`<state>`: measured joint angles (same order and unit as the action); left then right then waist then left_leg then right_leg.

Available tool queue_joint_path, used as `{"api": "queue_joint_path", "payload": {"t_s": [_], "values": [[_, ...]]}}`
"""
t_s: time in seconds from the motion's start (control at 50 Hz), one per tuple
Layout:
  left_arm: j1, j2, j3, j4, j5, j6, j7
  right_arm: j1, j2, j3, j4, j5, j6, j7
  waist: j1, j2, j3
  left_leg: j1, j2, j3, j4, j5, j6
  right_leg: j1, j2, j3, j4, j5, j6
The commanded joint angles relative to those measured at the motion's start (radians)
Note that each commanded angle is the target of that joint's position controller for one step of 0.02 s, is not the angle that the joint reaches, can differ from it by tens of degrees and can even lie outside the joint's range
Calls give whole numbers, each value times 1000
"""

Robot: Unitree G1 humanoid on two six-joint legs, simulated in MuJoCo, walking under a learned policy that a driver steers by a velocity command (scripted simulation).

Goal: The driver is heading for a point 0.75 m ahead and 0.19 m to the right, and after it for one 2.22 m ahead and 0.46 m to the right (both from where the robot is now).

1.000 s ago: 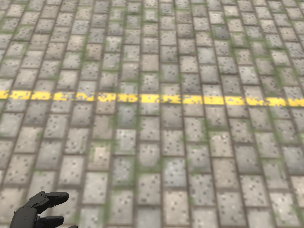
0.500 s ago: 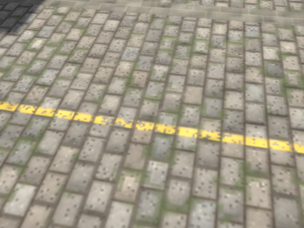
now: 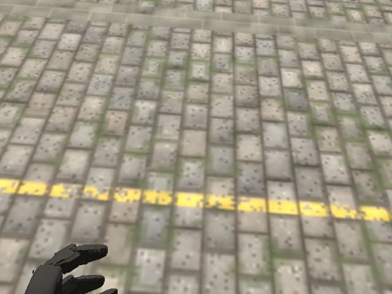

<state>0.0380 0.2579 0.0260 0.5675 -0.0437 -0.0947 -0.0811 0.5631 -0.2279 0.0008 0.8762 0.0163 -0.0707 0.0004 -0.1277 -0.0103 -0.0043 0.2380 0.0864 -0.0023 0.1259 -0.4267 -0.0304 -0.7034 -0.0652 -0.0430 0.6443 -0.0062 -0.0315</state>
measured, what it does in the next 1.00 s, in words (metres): walks ahead, turning right: right foot, then left foot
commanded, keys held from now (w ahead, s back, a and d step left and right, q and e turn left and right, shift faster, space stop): w+shift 0.40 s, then w+e+shift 0.26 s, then e+shift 0.26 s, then shift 0.08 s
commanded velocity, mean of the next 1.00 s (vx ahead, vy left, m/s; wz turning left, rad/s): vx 0.81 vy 0.00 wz -0.36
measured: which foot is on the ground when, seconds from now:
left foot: down 0.00-0.08, up 0.10-0.54, down 0.56-0.98, up 1.00-1.00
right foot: up 0.00-0.04, down 0.06-0.56, up 0.58-0.98, down 1.00-1.00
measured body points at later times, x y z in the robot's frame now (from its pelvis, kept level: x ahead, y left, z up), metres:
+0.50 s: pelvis +0.41 -0.03 +0.00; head +0.43 -0.03 +0.45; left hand +0.38 +0.23 -0.13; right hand +0.66 -0.25 -0.05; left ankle +0.67 +0.10 -0.68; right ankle +0.20 -0.15 -0.72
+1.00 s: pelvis +0.79 -0.07 -0.01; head +0.80 -0.10 +0.44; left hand +1.06 +0.12 -0.07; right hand +0.77 -0.37 -0.14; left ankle +0.68 +0.10 -0.70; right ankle +0.92 -0.18 -0.72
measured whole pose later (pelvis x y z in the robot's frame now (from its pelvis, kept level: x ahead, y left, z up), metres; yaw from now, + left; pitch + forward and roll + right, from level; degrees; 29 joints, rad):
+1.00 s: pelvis +0.79 -0.07 -0.01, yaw -23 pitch -2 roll +4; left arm 0.15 0.32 0.08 0.63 -0.01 0.00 -0.06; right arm 0.22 -0.29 -0.07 0.81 0.03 -0.06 -0.02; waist -0.03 -0.02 0.08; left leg 0.01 0.05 0.27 0.70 -0.49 -0.04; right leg -0.51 -0.01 -0.07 0.63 0.00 -0.11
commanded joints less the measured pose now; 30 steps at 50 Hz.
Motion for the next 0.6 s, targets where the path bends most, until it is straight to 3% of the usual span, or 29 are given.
{"api": "queue_joint_path", "payload": {"t_s": [0.02,0.04,0.06,0.08,0.1,0.12,0.14,0.16,0.18,0.2,0.24,0.26,0.3,0.34,0.4,0.44,0.48,0.5,0.52,0.54,0.56,0.58,0.6], "values": [[-80,108,32,-116,-1,-17,3,-6,-224,-53,-17,-12,3,-3,109,225,100,-113,202,-39,162,1015,189,174,90,-79,-41,-152,-59],[124,156,59,-70,-4,-8,21,-23,-234,-56,-13,-25,9,-7,230,233,-32,-187,179,2,392,1251,171,448,133,-109,-24,-180,-94],[384,207,82,-1,-6,7,42,-58,-232,-52,-41,-36,2,-13,357,189,-194,-464,151,-8,711,1111,140,860,26,30,36,-182,-135],[513,342,109,48,31,5,46,54,-40,-4,-94,-29,-28,-2,281,-219,-457,-864,-48,-58,1164,339,86,1292,-264,594,-103,-708,-280],[579,254,87,73,39,0,48,-9,-101,-16,-80,17,-71,6,315,-295,-569,-933,-105,-228,1292,-36,120,1280,-314,914,-346,-933,-257],[507,187,64,93,42,-4,51,-187,-173,-43,-132,63,-78,9,301,-240,-308,-1067,-48,-175,1354,8,133,1128,-289,780,-381,-784,-189],[444,169,57,100,46,-5,50,-271,-154,-34,-156,55,-83,7,272,-119,-166,-1077,-3,-129,1334,59,137,948,-257,626,-370,-606,-180],[370,156,54,102,51,-5,46,-293,-126,-31,-163,29,-82,6,212,-39,-88,-1033,37,-109,1275,126,135,769,-216,511,-378,-486,-180],[310,114,42,101,64,-11,42,-247,-105,-34,-153,21,-67,9,142,-58,-55,-956,72,-118,1240,181,133,629,-173,430,-399,-455,-181],[270,79,35,108,61,-13,39,-209,-81,-32,-141,24,-47,15,102,-91,-32,-914,86,-116,1229,188,125,542,-156,393,-436,-461,-196],[246,74,36,130,34,-26,37,-215,-55,-27,-138,21,-12,12,65,-92,51,-931,105,-102,1176,183,100,431,-150,320,-514,-427,-207],[247,80,37,140,32,-32,39,-251,-59,-27,-149,15,-3,6,60,-77,95,-969,106,-94,1145,231,85,401,-140,280,-541,-385,-209],[278,92,39,158,35,-39,49,-350,-79,-28,-184,-3,-5,-1,75,-49,154,-1038,109,-79,1017,362,57,391,-120,205,-575,-274,-208],[315,98,38,169,35,-43,61,-437,-86,-27,-207,-11,-23,10,102,-18,164,-1000,90,-39,832,542,52,401,-84,116,-586,-166,-182],[398,143,45,197,18,-41,79,-564,-73,-18,-243,1,-46,40,151,14,179,-864,41,0,570,724,64,459,-107,57,-659,-114,-164],[448,156,48,219,7,-24,85,-641,-83,-22,-278,6,-54,55,171,19,202,-864,16,-13,452,694,62,585,-139,75,-644,-74,-163],[452,180,54,230,12,2,91,-636,-117,-36,-290,8,-58,63,145,-14,182,-853,-18,-26,382,589,62,736,-177,107,-566,66,-152],[440,206,61,231,25,13,92,-581,-149,-50,-283,11,-56,58,110,-53,135,-798,-46,-21,391,512,68,794,-190,124,-483,255,-141],[431,231,68,234,43,26,91,-482,-191,-69,-267,19,-52,49,55,-95,53,-688,-77,-5,418,417,84,829,-185,132,-342,452,-132],[415,233,63,237,61,39,90,-302,-238,-95,-230,31,-44,34,-50,-118,-67,-460,-107,34,444,321,101,767,-144,109,-104,564,-107],[411,148,32,208,82,36,91,-79,-297,-110,-187,19,-31,13,-131,-76,-246,-58,53,-119,573,214,117,479,-104,105,259,371,-76],[646,-83,-24,189,35,3,74,-9,-406,-138,-150,-23,-37,21,29,393,-475,287,311,-725,331,-375,286,104,94,149,679,-386,-31],[560,27,-6,206,-24,-12,79,-4,-278,-110,-155,-28,-48,27,-24,368,-481,250,298,-886,136,-524,232,37,72,232,797,-433,-53]]}}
